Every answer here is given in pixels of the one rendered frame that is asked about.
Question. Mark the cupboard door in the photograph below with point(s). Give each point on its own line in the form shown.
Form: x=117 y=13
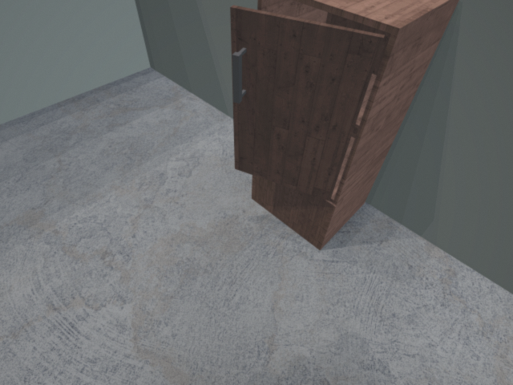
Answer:
x=305 y=82

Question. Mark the handle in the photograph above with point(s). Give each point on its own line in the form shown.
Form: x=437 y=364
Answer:
x=237 y=76

